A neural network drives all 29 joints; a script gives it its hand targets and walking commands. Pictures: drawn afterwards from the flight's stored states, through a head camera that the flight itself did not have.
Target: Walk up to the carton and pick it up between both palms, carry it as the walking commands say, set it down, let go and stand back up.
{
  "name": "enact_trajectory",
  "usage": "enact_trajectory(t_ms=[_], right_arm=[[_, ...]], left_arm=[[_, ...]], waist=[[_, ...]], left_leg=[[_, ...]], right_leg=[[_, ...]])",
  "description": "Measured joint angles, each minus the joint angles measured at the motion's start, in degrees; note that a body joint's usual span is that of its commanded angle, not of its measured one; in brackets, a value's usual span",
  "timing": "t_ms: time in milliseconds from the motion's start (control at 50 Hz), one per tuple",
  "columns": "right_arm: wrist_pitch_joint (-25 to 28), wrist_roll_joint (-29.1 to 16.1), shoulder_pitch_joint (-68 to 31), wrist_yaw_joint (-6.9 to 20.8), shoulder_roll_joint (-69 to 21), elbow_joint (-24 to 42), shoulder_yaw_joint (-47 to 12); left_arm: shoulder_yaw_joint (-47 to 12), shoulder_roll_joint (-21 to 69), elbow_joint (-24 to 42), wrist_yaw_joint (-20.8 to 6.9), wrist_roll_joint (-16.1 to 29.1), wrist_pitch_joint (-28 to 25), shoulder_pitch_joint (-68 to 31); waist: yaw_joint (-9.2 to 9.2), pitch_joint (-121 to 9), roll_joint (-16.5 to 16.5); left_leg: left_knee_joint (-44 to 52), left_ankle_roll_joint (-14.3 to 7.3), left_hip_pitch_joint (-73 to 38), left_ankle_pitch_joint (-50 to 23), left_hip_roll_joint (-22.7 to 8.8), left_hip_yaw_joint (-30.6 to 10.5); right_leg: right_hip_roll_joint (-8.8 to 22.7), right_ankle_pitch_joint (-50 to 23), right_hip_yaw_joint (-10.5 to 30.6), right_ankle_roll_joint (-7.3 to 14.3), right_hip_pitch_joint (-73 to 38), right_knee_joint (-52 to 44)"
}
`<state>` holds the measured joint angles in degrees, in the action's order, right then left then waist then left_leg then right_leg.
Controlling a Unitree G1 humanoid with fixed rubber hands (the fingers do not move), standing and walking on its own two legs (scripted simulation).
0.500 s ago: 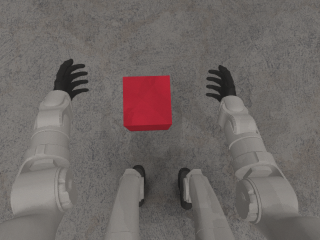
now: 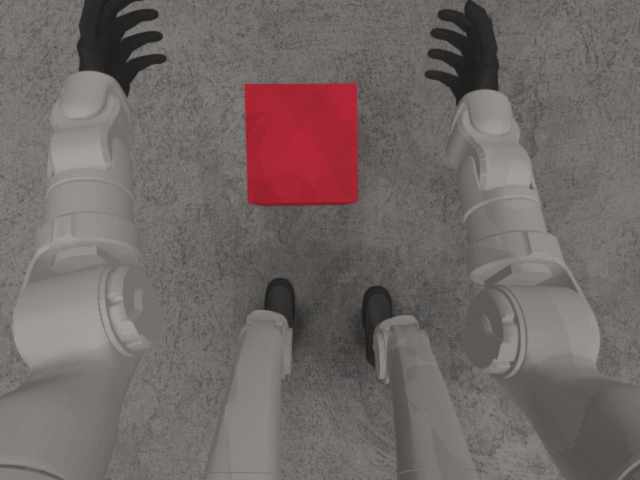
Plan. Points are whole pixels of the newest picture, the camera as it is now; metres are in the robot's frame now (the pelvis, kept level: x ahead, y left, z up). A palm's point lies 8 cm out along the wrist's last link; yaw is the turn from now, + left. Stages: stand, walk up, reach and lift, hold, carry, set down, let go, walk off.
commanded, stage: reach and lift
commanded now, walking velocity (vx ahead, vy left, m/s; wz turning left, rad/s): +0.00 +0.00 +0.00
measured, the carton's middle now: (303, 154) +0.50 +0.06 -0.54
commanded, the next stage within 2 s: none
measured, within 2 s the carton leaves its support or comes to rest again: neither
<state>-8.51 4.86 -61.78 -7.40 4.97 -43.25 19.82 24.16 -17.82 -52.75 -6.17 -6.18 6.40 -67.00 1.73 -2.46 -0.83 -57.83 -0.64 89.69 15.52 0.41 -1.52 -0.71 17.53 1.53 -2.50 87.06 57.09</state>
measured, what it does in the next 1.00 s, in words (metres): lowers itself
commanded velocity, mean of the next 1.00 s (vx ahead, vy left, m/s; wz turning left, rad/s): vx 0.00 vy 0.00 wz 0.00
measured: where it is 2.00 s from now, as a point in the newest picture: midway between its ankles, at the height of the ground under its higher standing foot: (328, 337)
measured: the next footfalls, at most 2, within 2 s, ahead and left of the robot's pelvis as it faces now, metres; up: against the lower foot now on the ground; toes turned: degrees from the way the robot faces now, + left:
none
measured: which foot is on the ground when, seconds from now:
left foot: down 0.00-1.00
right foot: down 0.00-1.00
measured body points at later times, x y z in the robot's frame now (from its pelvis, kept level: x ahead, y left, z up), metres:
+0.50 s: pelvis -0.02 -0.01 -0.13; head +0.32 +0.02 +0.16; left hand +0.51 +0.25 -0.27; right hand +0.52 -0.13 -0.27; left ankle +0.07 +0.11 -0.63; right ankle +0.05 -0.14 -0.63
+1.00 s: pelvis -0.05 -0.01 -0.25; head +0.32 +0.03 +0.01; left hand +0.51 +0.24 -0.41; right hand +0.52 -0.12 -0.41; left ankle +0.07 +0.11 -0.63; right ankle +0.05 -0.14 -0.63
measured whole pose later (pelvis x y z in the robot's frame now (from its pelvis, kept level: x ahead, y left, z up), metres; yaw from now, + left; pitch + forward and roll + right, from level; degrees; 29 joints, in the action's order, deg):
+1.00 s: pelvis -0.05 -0.01 -0.25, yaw -2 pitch +42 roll -4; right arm -7.4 -7.3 -81.1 -10.4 13.2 -57.7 9.6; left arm 11.1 -26.1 -65.3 0.1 5.7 5.7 -84.4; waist 2.6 14.2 -2.3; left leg -116.1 0.6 127.8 30.5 1.1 -3.1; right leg -4.8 33.7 1.4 -4.2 124.6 115.7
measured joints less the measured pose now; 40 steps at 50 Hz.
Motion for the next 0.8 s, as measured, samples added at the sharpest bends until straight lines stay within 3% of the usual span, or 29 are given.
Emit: enact_trajectory(t_ms=[220, 500, 800], right_arm=[[1.0, 0.8, -1.3, 0.1, -0.3, -3.4, 1.5], [-1.6, -5.2, -6.4, -3.1, 2.4, -2.0, -4.0], [-1.0, -9.2, -14.3, -3.3, 6.1, -9.5, -7.3]], left_arm=[[0.5, 0.8, -2.4, 1.1, -0.9, -0.4, -1.1], [-5.7, -3.4, -0.5, 3.8, 5.3, 2.3, -4.6], [-10.2, -6.6, -8.4, 5.4, 9.0, 1.4, -12.9]], waist=[[0.12, -2.9, -0.3], [0.19, 1.4, -0.8], [0.60, 9.3, -1.1]], left_leg=[[-11.2, 0.2, 10.5, 4.0, 0.2, -0.3], [-34.7, 1.0, 26.1, 11.3, 0.3, -1.4], [-50.2, 1.4, 34.7, 13.9, 0.7, -1.8]], right_leg=[[-0.5, 4.3, 0.2, -0.2, 10.4, 11.4], [-2.2, 11.8, -0.3, -0.4, 25.8, 34.8], [-3.4, 14.8, -0.4, -1.0, 34.1, 50.4]])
